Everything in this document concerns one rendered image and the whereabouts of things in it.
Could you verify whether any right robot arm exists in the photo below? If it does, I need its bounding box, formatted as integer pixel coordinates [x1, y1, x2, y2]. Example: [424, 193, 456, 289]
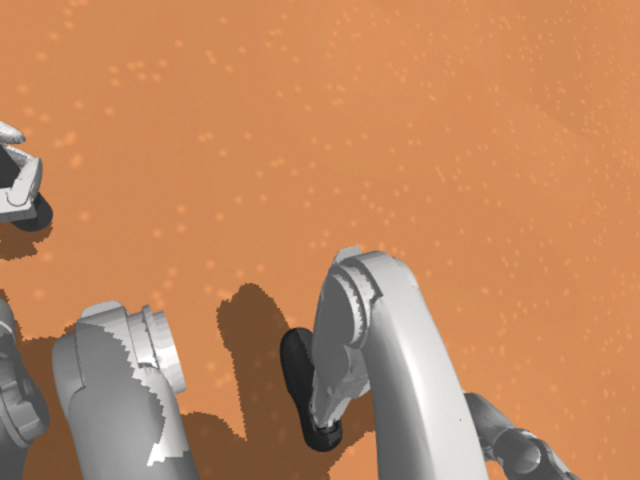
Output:
[493, 428, 581, 480]

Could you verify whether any right robot hand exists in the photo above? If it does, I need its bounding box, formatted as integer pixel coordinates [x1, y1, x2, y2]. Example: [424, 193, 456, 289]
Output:
[462, 389, 517, 462]

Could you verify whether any left robot arm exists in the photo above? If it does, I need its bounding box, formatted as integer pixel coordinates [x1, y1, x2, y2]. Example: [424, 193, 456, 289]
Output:
[0, 298, 50, 480]

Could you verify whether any right robot foot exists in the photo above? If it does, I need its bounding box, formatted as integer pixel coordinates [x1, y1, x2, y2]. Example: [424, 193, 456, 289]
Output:
[280, 327, 342, 452]

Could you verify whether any can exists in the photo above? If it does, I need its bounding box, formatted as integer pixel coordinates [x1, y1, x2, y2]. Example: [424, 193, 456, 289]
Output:
[0, 144, 53, 232]

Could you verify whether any left robot hand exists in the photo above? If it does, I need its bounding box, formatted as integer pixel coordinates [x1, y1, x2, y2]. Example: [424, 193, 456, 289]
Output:
[0, 121, 43, 223]

